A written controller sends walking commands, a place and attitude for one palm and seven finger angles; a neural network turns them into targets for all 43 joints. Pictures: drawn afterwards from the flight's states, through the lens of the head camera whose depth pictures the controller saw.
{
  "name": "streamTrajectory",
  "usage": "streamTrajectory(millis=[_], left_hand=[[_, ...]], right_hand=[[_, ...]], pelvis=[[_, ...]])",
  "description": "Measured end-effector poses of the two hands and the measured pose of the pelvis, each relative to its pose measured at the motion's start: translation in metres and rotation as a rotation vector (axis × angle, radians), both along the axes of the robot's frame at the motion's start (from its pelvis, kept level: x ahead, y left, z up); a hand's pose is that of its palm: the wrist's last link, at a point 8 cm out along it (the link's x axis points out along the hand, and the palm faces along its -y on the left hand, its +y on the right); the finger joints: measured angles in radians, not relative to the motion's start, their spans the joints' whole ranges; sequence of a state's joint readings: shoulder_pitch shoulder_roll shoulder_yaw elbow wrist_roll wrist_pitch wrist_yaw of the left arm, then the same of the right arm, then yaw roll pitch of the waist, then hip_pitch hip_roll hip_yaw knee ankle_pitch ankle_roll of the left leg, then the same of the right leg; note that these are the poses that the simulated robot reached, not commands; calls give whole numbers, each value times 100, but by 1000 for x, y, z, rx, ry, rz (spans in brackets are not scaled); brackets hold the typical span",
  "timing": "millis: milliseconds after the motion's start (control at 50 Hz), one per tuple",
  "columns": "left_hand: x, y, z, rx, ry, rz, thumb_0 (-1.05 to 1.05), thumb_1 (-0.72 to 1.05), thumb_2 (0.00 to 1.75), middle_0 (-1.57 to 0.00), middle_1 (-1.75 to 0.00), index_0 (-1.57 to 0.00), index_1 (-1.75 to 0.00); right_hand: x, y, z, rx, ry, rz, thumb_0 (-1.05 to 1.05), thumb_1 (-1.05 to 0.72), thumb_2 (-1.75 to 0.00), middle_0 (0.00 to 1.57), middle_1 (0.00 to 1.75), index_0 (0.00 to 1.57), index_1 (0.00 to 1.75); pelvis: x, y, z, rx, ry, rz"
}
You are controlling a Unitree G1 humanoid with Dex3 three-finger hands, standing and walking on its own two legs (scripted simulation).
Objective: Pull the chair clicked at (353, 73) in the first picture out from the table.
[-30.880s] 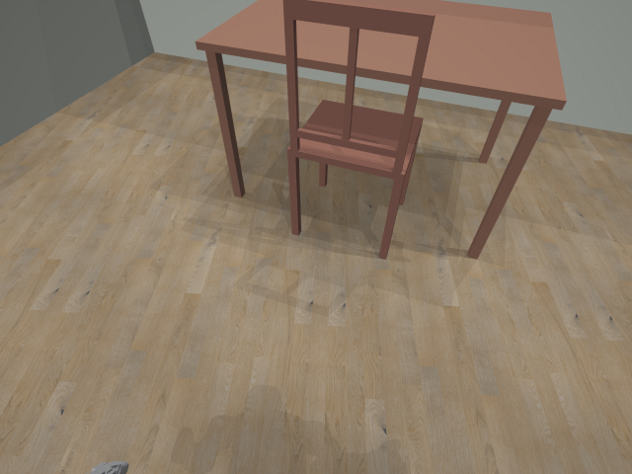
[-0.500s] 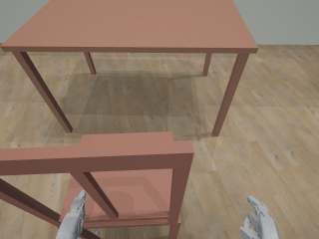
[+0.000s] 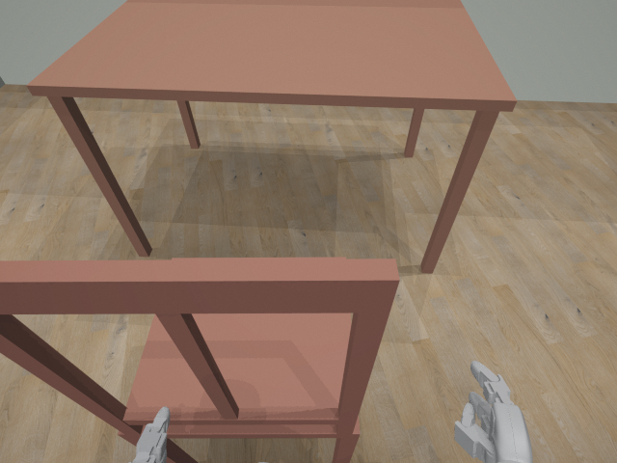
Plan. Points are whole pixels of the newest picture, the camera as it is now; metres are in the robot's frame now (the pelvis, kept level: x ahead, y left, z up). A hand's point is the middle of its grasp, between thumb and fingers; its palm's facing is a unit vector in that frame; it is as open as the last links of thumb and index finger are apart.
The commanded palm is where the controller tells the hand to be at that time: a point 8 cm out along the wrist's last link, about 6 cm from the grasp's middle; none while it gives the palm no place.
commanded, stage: draw the hand back to the body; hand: left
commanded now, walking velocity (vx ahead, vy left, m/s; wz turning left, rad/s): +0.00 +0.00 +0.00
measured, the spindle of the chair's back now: (208, 374) +0.24 +0.15 +0.00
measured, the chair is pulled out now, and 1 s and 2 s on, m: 0.56 0.56 0.54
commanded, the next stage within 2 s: step back with the hand held close in 1.70 s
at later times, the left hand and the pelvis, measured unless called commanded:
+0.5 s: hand out of the picture +0.12 +0.16 +0.07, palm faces +0.00 -1.00 -0.10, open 17.5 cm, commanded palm +0.07 +0.23 +0.09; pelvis -0.02 -0.01 -0.01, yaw -1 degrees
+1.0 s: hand (57, 421) +0.15 +0.23 +0.13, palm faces +0.28 -0.85 -0.44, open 13.9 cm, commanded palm +0.11 +0.28 +0.18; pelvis +0.00 +0.00 +0.05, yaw +0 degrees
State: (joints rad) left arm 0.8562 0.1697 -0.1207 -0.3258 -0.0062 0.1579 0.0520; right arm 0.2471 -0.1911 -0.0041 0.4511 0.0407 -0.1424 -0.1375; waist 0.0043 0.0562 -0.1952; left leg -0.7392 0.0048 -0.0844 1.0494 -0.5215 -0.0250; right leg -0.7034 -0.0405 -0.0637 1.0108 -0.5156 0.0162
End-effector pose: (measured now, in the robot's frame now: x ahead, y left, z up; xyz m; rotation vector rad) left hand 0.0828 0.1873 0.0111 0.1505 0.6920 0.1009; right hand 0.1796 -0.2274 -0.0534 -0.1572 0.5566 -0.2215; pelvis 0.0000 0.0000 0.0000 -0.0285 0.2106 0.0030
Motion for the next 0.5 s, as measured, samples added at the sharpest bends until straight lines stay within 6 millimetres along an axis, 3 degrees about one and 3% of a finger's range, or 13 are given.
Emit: streamTrajectory(millis=[180, 400, 500], left_hand=[[-17, -4, 4, -59, -17, 27, -1, -53, 20, -1, 0, -1, -1], [13, 16, 55, -61, -480, -23, -1, -54, 20, -1, 0, -1, -1], [19, 24, 68, -57, -574, -117, -1, -54, 20, -1, 0, -1, -1]], right_hand=[[-3, -6, -2, -9, -8, -28, 2, -90, -90, 20, 30, 20, 30], [-8, -5, -18, 31, -4, -18, 2, -90, -90, 20, 30, 20, 30], [-11, -2, -23, 68, 0, -24, 2, -90, -90, 20, 30, 20, 30]], pelvis=[[-2, -1, -5, -3, 11, 0], [-11, -4, -12, -7, 8, -1], [-17, -6, -14, -6, -5, -10]])
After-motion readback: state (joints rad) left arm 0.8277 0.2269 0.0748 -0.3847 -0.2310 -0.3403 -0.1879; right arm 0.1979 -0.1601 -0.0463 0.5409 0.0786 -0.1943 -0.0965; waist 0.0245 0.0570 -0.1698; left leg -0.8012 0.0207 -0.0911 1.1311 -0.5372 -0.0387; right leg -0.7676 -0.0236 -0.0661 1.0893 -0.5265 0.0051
